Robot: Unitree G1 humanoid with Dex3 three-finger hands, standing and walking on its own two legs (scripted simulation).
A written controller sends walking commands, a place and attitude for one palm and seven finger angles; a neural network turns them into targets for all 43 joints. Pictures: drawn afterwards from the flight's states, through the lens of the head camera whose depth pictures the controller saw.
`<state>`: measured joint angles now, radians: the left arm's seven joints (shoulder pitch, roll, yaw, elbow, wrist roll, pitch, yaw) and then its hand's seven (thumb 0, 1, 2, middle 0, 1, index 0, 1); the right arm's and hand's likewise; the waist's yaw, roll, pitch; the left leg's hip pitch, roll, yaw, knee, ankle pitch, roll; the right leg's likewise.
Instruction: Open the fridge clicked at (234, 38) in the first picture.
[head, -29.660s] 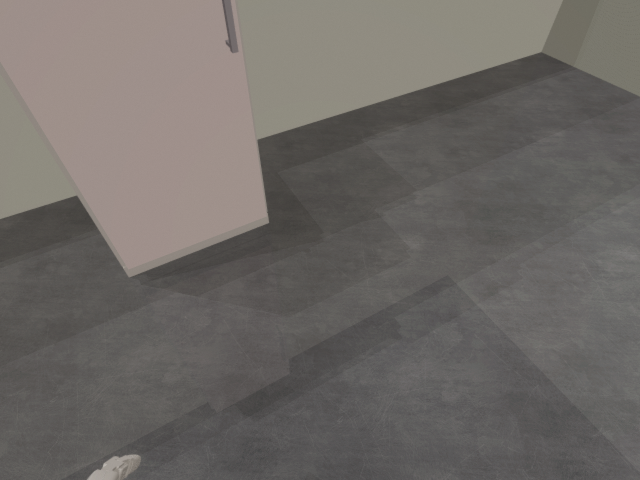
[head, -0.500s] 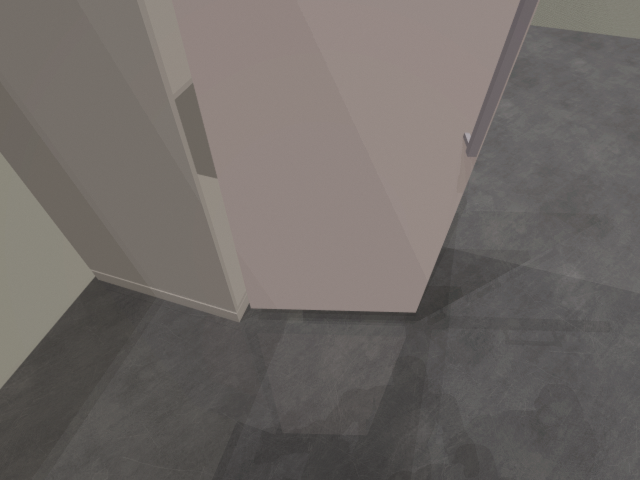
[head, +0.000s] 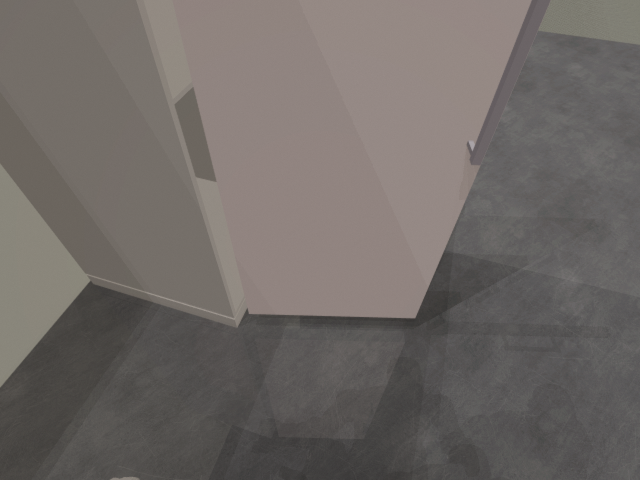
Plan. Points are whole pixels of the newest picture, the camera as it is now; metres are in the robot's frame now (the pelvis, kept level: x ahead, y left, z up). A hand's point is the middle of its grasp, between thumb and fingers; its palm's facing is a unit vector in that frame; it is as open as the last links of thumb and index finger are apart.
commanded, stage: stand and wait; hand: right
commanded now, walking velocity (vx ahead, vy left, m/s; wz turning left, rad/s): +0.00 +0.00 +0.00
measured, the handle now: (512, 55) +0.69 -0.25 +0.21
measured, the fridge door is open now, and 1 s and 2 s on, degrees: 74 74 74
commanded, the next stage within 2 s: none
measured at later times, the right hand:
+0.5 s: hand out of the picture +0.08 -0.23 -0.16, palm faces -0.04 +0.94 -0.33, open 7.4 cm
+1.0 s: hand out of the picture +0.07 -0.22 -0.16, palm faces -0.04 +0.95 -0.32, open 7.4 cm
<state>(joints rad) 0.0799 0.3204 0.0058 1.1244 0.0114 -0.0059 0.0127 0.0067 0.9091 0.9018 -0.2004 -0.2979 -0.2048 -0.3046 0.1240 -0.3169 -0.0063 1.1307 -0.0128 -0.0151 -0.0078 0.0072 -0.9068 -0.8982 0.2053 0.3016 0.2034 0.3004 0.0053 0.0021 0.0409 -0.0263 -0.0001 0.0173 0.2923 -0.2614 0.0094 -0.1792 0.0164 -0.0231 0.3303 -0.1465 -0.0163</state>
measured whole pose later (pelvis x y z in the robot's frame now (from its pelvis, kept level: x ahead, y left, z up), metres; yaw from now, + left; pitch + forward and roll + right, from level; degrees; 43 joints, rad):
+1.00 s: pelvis +0.00 +0.01 +0.00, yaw +1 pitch -1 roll +0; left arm 0.11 0.32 0.00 1.14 0.01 0.00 0.02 0.01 0.91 0.90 -0.20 -0.30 -0.20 -0.30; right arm 0.14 -0.31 -0.01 1.13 -0.01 -0.01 -0.01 0.01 -0.91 -0.90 0.21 0.30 0.20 0.30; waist 0.01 0.01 0.05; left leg 0.00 -0.02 0.00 0.27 -0.25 0.03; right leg -0.15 -0.01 -0.03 0.32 -0.15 0.01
